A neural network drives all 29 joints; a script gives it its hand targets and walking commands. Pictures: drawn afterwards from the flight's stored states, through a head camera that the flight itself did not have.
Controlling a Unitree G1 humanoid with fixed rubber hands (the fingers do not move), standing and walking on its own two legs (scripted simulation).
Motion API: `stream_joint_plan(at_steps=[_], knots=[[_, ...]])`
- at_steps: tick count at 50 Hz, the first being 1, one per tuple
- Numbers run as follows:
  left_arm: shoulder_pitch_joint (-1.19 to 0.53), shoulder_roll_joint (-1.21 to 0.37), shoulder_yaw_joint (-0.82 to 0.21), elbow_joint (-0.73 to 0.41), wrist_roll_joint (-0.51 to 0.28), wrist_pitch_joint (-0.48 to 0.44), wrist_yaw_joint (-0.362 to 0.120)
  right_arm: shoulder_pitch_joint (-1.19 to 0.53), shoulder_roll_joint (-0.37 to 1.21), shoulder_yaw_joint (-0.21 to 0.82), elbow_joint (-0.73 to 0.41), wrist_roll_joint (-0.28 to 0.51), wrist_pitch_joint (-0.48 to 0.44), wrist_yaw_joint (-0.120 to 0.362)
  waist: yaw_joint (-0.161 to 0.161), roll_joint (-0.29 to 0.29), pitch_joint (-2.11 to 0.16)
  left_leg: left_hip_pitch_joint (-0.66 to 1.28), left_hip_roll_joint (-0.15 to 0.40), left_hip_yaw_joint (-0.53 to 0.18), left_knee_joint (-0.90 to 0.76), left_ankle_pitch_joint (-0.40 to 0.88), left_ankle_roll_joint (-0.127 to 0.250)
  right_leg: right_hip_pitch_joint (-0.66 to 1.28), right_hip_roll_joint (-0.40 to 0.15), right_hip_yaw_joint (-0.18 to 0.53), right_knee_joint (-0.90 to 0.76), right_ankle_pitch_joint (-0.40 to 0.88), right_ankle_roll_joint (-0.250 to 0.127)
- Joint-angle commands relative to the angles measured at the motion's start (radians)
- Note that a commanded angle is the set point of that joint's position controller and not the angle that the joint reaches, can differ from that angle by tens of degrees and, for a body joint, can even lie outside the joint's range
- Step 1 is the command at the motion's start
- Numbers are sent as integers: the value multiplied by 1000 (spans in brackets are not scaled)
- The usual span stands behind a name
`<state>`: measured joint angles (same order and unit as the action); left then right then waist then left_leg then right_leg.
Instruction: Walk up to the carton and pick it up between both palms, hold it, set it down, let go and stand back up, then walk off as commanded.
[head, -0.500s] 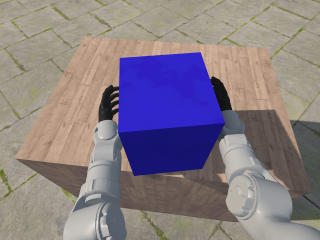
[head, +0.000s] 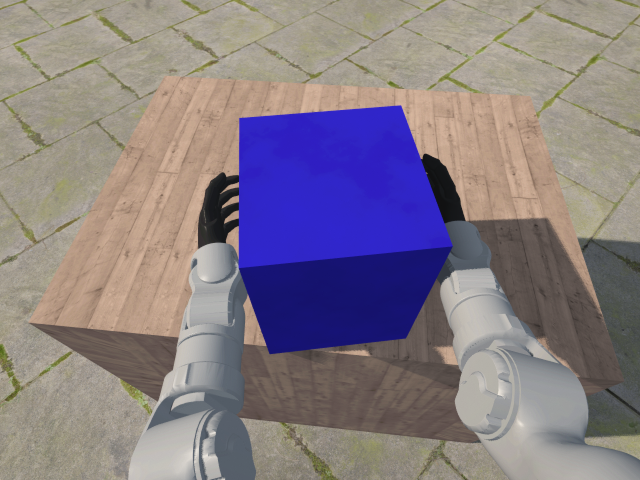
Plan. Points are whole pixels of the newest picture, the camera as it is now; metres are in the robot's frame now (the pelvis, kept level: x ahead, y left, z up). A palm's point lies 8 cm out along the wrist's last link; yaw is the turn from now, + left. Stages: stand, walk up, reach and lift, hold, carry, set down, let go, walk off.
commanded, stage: reach and lift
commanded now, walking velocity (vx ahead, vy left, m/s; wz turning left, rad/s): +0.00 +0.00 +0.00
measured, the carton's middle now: (330, 238) +0.42 +0.02 +0.03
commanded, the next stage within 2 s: none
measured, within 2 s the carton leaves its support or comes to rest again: leaves its support in 0.72 s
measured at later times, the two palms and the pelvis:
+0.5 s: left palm (215, 240) +0.38 +0.16 +0.06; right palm (446, 217) +0.44 -0.13 +0.06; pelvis -0.01 +0.00 +0.00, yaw +0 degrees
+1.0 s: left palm (214, 230) +0.38 +0.15 +0.09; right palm (461, 213) +0.42 -0.13 +0.09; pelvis -0.03 -0.01 +0.00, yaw +0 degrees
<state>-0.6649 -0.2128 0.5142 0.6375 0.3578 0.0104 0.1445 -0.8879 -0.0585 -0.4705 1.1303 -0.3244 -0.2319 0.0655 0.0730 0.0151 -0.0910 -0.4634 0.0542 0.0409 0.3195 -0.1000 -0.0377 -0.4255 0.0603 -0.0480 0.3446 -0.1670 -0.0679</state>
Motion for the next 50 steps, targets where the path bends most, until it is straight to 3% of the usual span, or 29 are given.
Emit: stream_joint_plan(at_steps=[1,4,8,9,13,15,16,18,25,26,30,33,37,38,42,49,50], knots=[[-560,-471,-338,-49,-2,-43,-52,-497,476,216,-75,-32,-86,95,-13,-49,-683,309,-18,50,59,324,16,297,-38,-24,53,600,102],[-550,-455,-333,-26,1,-42,-54,-503,479,218,-68,-32,-86,92,-15,-68,-671,290,-17,54,57,310,18,315,-42,-19,60,616,106],[-579,-468,-336,-37,1,-44,-55,-519,473,207,-53,-41,-89,90,-21,-48,-666,278,-18,51,49,282,13,319,-49,-22,59,607,111],[-569,-461,-335,-31,-4,-45,-54,-519,474,216,-69,-33,-92,91,-9,-55,-678,275,-19,53,49,280,19,316,-47,-16,55,595,109],[-593,-472,-353,-41,-10,-60,-51,-543,496,236,-83,-32,-113,84,-5,-50,-733,273,-20,53,57,316,18,327,-44,-16,66,654,111],[-621,-488,-383,-52,-26,-72,-47,-570,493,246,-92,-36,-131,79,-21,-54,-763,276,-19,46,64,319,10,338,-44,-21,72,670,112],[-619,-486,-385,-45,-35,-76,-50,-573,502,265,-96,-25,-140,77,-2,-65,-775,273,-18,45,70,339,17,347,-45,-20,78,707,116],[-661,-481,-395,-45,-42,-92,-53,-596,502,278,-100,-22,-153,69,-12,-82,-795,244,-21,50,66,323,12,386,-49,-16,88,758,123],[-740,-490,-441,-51,-65,-125,-44,-655,484,277,-68,-24,-207,62,-13,-57,-881,273,-15,42,64,323,8,354,-43,-34,81,703,113],[-730,-496,-442,-30,-66,-128,-41,-675,482,296,-75,-21,-218,63,3,-51,-895,277,-13,38,66,319,9,350,-43,-34,85,699,109],[-775,-477,-446,13,-92,-123,-50,-701,494,283,-59,-8,-217,57,-6,-80,-890,218,-18,42,47,229,24,388,-48,-25,89,671,117],[-843,-478,-453,7,-109,-122,-42,-736,495,281,-55,-2,-203,61,2,-66,-895,242,-12,42,49,205,22,333,-47,-31,71,568,108],[-885,-474,-489,4,-156,-108,-36,-758,518,301,-67,33,-176,60,11,-69,-943,260,-12,36,70,217,28,305,-44,-22,75,557,103],[-872,-471,-466,28,-151,-101,-35,-770,520,304,-73,38,-167,62,27,-79,-926,238,-13,38,66,195,34,314,-46,-18,73,545,104],[-924,-463,-465,40,-159,-73,-38,-796,529,300,-76,49,-126,61,10,-93,-893,212,-16,30,50,107,45,321,-55,-3,61,439,111],[-926,-433,-434,55,-170,-37,-56,-808,567,334,-83,91,-74,49,9,-100,-858,157,-27,25,48,104,56,413,-66,25,83,520,127],[-941,-429,-443,43,-180,-31,-59,-803,568,320,-65,90,-63,47,-8,-103,-864,170,-30,23,50,108,52,425,-64,20,88,537,132]])
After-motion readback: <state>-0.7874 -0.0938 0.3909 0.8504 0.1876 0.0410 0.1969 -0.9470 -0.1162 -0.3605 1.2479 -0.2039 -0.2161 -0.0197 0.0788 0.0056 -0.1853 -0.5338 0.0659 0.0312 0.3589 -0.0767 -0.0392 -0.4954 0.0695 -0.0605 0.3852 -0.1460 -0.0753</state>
